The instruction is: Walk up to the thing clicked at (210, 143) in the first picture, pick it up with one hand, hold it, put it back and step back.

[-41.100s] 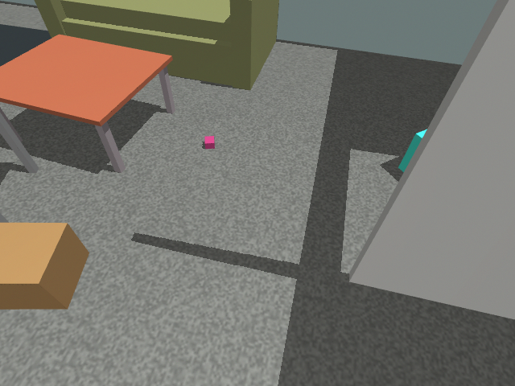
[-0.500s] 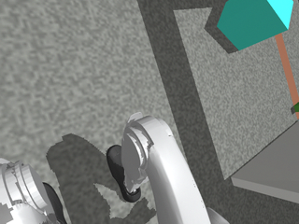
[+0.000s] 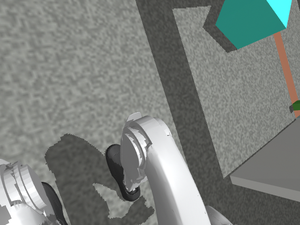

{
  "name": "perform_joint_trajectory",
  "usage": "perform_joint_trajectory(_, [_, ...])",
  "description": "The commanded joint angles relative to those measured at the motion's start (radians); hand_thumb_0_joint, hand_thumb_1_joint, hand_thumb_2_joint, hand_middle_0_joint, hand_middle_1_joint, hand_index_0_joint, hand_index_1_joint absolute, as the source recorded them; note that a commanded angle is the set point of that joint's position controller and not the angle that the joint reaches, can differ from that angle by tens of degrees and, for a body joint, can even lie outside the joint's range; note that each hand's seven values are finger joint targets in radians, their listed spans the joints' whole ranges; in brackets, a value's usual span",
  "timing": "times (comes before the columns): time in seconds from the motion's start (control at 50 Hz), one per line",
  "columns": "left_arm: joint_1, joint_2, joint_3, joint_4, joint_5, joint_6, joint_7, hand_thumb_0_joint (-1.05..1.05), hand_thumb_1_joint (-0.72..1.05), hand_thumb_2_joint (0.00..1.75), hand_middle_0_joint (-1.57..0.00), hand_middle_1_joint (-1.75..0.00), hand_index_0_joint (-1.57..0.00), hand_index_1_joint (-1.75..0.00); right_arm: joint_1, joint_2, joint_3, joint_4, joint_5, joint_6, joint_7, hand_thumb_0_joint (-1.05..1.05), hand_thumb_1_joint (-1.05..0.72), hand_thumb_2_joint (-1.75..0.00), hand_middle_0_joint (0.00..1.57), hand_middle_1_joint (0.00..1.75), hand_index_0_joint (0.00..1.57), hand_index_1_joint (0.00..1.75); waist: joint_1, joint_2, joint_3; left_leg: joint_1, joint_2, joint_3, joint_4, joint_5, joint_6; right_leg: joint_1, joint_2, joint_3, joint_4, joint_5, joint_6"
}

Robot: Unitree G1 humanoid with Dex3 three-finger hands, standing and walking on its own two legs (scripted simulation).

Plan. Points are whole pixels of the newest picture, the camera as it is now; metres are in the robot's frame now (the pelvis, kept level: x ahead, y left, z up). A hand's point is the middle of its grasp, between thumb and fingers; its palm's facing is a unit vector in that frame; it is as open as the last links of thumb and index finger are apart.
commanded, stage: open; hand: left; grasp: from above
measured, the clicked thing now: out of the picture +0.48 +0.34 -0.29
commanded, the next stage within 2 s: withdraw in 0.58 s
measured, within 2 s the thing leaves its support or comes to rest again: neither
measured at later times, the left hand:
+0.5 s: hand out of the picture +0.46 +0.33 -0.24, palm faces -0.36 -0.26 -0.90, open 13.8 cm
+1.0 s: hand out of the picture +0.48 +0.35 -0.19, palm faces -0.27 -0.19 -0.94, open 13.8 cm
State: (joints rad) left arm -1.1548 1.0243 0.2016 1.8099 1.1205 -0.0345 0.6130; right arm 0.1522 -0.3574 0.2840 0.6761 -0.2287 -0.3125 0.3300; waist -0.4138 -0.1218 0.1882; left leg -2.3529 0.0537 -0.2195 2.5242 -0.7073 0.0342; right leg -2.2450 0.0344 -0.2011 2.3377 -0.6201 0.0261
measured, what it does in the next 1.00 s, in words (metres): stands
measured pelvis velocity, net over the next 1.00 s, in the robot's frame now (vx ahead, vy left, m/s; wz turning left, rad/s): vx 0.01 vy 0.00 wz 0.01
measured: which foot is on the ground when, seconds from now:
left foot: down 0.00-1.00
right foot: down 0.00-1.00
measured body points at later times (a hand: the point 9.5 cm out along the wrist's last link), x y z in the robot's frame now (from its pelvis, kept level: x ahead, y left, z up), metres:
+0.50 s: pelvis +0.00 +0.00 +0.00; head +0.29 +0.12 +0.33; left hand +0.47 +0.34 -0.19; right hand +0.02 -0.24 -0.04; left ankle +0.07 +0.12 -0.28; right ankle +0.12 -0.11 -0.28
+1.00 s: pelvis +0.01 +0.00 +0.01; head +0.26 +0.12 +0.36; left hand +0.49 +0.35 -0.13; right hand +0.03 -0.25 -0.05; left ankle +0.07 +0.12 -0.28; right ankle +0.12 -0.11 -0.28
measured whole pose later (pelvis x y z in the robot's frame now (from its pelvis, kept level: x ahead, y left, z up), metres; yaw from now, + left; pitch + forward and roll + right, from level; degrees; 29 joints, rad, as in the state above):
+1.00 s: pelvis +0.01 +0.00 +0.01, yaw +1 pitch +31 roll -14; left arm -0.99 0.91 0.19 1.45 1.14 -0.04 0.50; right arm 0.21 -0.34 0.21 0.71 -0.19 -0.26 0.33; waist -0.36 -0.06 0.07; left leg -2.34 0.04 -0.21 2.49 -0.72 0.02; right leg -2.24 0.03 -0.20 2.32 -0.64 0.01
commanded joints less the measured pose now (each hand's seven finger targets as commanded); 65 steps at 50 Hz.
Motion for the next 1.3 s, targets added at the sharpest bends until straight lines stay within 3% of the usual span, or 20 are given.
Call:
perform_joint_trajectory(0.0, [-0.267, 0.196, -0.022, -0.134, 0.009, -0.024, 0.026, 0.00, -0.36, 0.86, -0.34, -0.67, -0.29, -0.73, 0.236, -0.329, -0.085, 0.029, 0.006, -0.001, -0.015, 0.00, -0.89, -0.90, 0.20, 0.30, 0.20, 0.30, -0.068, 0.521, -0.642, 0.503, 0.010, 0.052, -0.258, 0.204, -0.023, 0.374, 0.047, -0.072, -0.190, 0.215, -0.046])
perform_joint_trajectory(0.22, [-0.263, 0.213, -0.020, -0.103, 0.032, -0.014, 0.067, 0.00, -0.46, 0.95, -0.23, -0.79, -0.19, -0.84, 0.226, -0.334, -0.068, 0.024, -0.006, 0.001, -0.015, 0.00, -0.89, -0.90, 0.20, 0.30, 0.20, 0.30, -0.075, 0.552, -0.615, 0.502, 0.014, 0.056, -0.255, 0.234, -0.030, 0.366, 0.052, -0.078, -0.185, 0.251, -0.046])
perform_joint_trajectory(0.3, [-0.221, 0.226, -0.004, -0.093, 0.015, 0.002, 0.064, 0.00, -0.49, 0.97, -0.21, -0.82, -0.16, -0.86, 0.225, -0.340, -0.077, 0.018, 0.001, 0.002, -0.020, 0.00, -0.89, -0.90, 0.20, 0.30, 0.20, 0.30, -0.049, 0.536, -0.609, 0.482, 0.013, 0.057, -0.278, 0.200, -0.028, 0.372, 0.052, -0.074, -0.204, 0.217, -0.048])
perform_joint_trajectory(0.38, [-0.228, 0.205, -0.026, -0.116, 0.004, 0.009, 0.052, 0.00, -0.52, 0.99, -0.17, -0.86, -0.13, -0.90, 0.224, -0.338, -0.087, 0.008, 0.007, 0.001, -0.019, 0.00, -0.89, -0.90, 0.20, 0.30, 0.20, 0.30, -0.056, 0.542, -0.640, 0.517, 0.015, 0.049, -0.277, 0.224, -0.031, 0.381, 0.053, -0.075, -0.193, 0.238, -0.049])
perform_joint_trajectory(0.46, [-0.237, 0.239, 0.004, -0.139, -0.008, 0.001, 0.042, 0.00, -0.54, 1.01, -0.17, -0.84, -0.12, -0.89, 0.241, -0.340, -0.078, 0.016, 0.008, 0.000, -0.017, 0.00, -0.89, -0.90, 0.20, 0.30, 0.20, 0.30, -0.062, 0.528, -0.641, 0.503, 0.015, 0.051, -0.272, 0.234, -0.025, 0.405, 0.051, -0.070, -0.204, 0.243, -0.046])
perform_joint_trajectory(0.74, [-0.247, 0.199, -0.042, -0.177, -0.001, -0.016, 0.032, 0.00, -0.48, 0.95, -0.14, -0.94, -0.14, -0.94, 0.240, -0.333, -0.079, 0.018, 0.004, -0.001, -0.023, 0.00, -0.91, -0.90, 0.20, 0.30, 0.20, 0.30, -0.065, 0.563, -0.642, 0.529, 0.015, 0.052, -0.273, 0.218, -0.032, 0.388, 0.050, -0.076, -0.203, 0.233, -0.048])
perform_joint_trajectory(0.82, [-0.277, 0.256, 0.005, -0.386, 0.011, -0.020, 0.021, 0.00, -0.50, 0.96, -0.14, -0.94, -0.13, -0.95, 0.244, -0.326, -0.109, 0.032, 0.015, 0.005, -0.022, 0.00, -0.91, -0.91, 0.20, 0.30, 0.20, 0.30, -0.002, 0.701, -0.805, 0.647, 0.015, 0.056, -0.288, 0.312, -0.048, 0.403, 0.046, -0.071, -0.181, 0.293, -0.058])
perform_joint_trajectory(0.88, [-0.158, 0.234, 0.021, -0.470, 0.020, -0.012, -0.018, 0.00, -0.49, 0.95, -0.15, -0.91, -0.14, -0.93, 0.232, -0.311, -0.149, 0.043, 0.031, 0.024, -0.015, 0.00, -0.91, -0.91, 0.20, 0.30, 0.20, 0.30, 0.047, 0.758, -0.902, 0.709, 0.010, 0.067, -0.303, 0.373, -0.058, 0.402, 0.043, -0.061, -0.168, 0.319, -0.065])
perform_joint_trajectory(0.9, [-0.134, 0.183, -0.011, -0.497, 0.019, -0.009, -0.044, 0.00, -0.48, 0.94, -0.16, -0.90, -0.14, -0.91, 0.210, -0.303, -0.163, 0.035, 0.040, 0.033, -0.014, 0.00, -0.91, -0.91, 0.20, 0.30, 0.20, 0.30, 0.062, 0.755, -0.886, 0.699, 0.007, 0.072, -0.311, 0.366, -0.060, 0.368, 0.039, -0.055, -0.162, 0.302, -0.067])
perform_joint_trajectory(0.92, [-0.091, 0.210, 0.015, -0.526, 0.028, -0.003, -0.068, 0.00, -0.49, 0.95, -0.15, -0.91, -0.14, -0.92, 0.221, -0.307, -0.183, 0.046, 0.048, 0.050, -0.015, 0.00, -0.91, -0.91, 0.20, 0.30, 0.20, 0.30, 0.088, 0.777, -0.908, 0.701, 0.003, 0.081, -0.326, 0.377, -0.061, 0.370, 0.039, -0.047, -0.172, 0.301, -0.070])
perform_joint_trajectory(0.98, [0.014, 0.140, -0.002, -0.566, 0.030, 0.013, -0.156, 0.00, -0.50, 0.97, -0.14, -0.92, -0.12, -0.94, 0.227, -0.285, -0.223, 0.049, 0.077, 0.115, -0.022, 0.00, -0.91, -0.91, 0.20, 0.30, 0.20, 0.30, 0.134, 0.727, -0.899, 0.607, -0.009, 0.121, -0.344, 0.332, -0.041, 0.373, 0.045, -0.012, -0.203, 0.279, -0.074])
perform_joint_trajectory(1.04, [0.057, 0.006, -0.069, -0.600, 0.008, 0.011, -0.269, 0.00, -0.54, 1.01, -0.09, -0.97, -0.08, -0.98, 0.227, -0.275, -0.254, 0.014, 0.098, 0.164, -0.040, 0.00, -0.91, -0.91, 0.20, 0.30, 0.20, 0.30, 0.109, 0.570, -0.784, 0.526, -0.018, 0.122, -0.377, 0.254, -0.023, 0.317, 0.039, 0.000, -0.251, 0.210, -0.078])
perform_joint_trajectory(1.06, [0.019, -0.119, -0.173, -0.649, -0.006, -0.003, -0.320, 0.00, -0.55, 1.02, -0.08, -0.99, -0.06, -1.00, 0.205, -0.254, -0.254, -0.022, 0.106, 0.175, -0.047, 0.00, -0.91, -0.91, 0.20, 0.30, 0.20, 0.30, 0.087, 0.493, -0.790, 0.502, -0.022, 0.119, -0.390, 0.217, -0.015, 0.347, 0.044, 0.003, -0.277, 0.189, -0.079])
perform_joint_trajectory(1.08, [0.049, -0.054, -0.129, -0.615, -0.004, -0.009, -0.352, 0.00, -0.56, 1.03, -0.08, -0.99, -0.06, -1.01, 0.220, -0.273, -0.267, -0.024, 0.110, 0.186, -0.063, 0.00, -0.91, -0.91, 0.20, 0.30, 0.20, 0.30, 0.087, 0.413, -0.751, 0.461, -0.028, 0.115, -0.390, 0.186, -0.005, 0.355, 0.038, 0.005, -0.295, 0.170, -0.075])
perform_joint_trajectory(1.1, [0.017, -0.127, -0.212, -0.677, -0.008, -0.023, -0.399, 0.00, -0.54, 1.02, -0.09, -0.99, -0.07, -1.00, 0.246, -0.253, -0.267, -0.011, 0.116, 0.200, -0.073, 0.00, -0.90, -0.91, 0.20, 0.30, 0.20, 0.30, 0.076, 0.378, -0.738, 0.470, -0.031, 0.117, -0.401, 0.171, -0.001, 0.360, 0.036, 0.013, -0.316, 0.149, -0.070])
perform_joint_trajectory(1.12, [0.064, -0.075, -0.163, -0.664, -0.027, -0.035, -0.427, 0.00, -0.54, 1.02, -0.08, -1.00, -0.07, -1.01, 0.230, -0.271, -0.287, -0.046, 0.118, 0.205, -0.087, 0.00, -0.90, -0.90, 0.20, 0.30, 0.20, 0.30, 0.086, 0.326, -0.747, 0.457, -0.035, 0.117, -0.403, 0.171, 0.001, 0.398, 0.033, 0.018, -0.325, 0.144, -0.067])
perform_joint_trajectory(1.14, [0.010, -0.130, -0.213, -0.687, -0.036, -0.055, -0.454, 0.00, -0.53, 1.02, -0.09, -0.99, -0.08, -1.01, 0.246, -0.259, -0.284, -0.022, 0.123, 0.215, -0.098, 0.00, -0.90, -0.91, 0.20, 0.30, 0.20, 0.30, 0.085, 0.292, -0.720, 0.418, -0.042, 0.115, -0.407, 0.119, 0.000, 0.378, 0.029, 0.027, -0.337, 0.091, -0.074])
perform_joint_trajectory(1.16, [0.023, -0.094, -0.183, -0.704, -0.054, -0.075, -0.469, 0.00, -0.53, 1.02, -0.09, -1.00, -0.07, -1.01, 0.229, -0.257, -0.291, -0.052, 0.126, 0.216, -0.113, 0.00, -0.90, -0.90, 0.20, 0.30, 0.20, 0.30, 0.102, 0.256, -0.722, 0.415, -0.046, 0.116, -0.411, 0.094, 0.000, 0.395, 0.027, 0.034, -0.351, 0.049, -0.073])
perform_joint_trajectory(1.22, [-0.029, -0.032, -0.159, -0.739, -0.041, -0.136, -0.474, 0.00, -0.49, 1.00, -0.12, -0.97, -0.10, -0.99, 0.221, -0.233, -0.281, -0.048, 0.122, 0.229, -0.153, 0.00, -0.89, -0.90, 0.20, 0.30, 0.20, 0.30, 0.118, 0.233, -0.720, 0.399, -0.056, 0.137, -0.400, 0.043, -0.003, 0.400, 0.027, 0.064, -0.373, -0.046, -0.074])
perform_joint_trajectory(1.28, [-0.061, -0.014, -0.137, -0.728, 0.000, -0.194, -0.415, 0.00, -0.51, 1.02, -0.09, -0.99, -0.08, -1.00, 0.194, -0.205, -0.265, -0.039, 0.124, 0.239, -0.185, 0.00, -0.89, -0.90, 0.20, 0.30, 0.20, 0.30, 0.139, 0.279, -0.751, 0.439, -0.058, 0.153, -0.399, 0.044, -0.007, 0.371, 0.019, 0.064, -0.364, -0.032, -0.070])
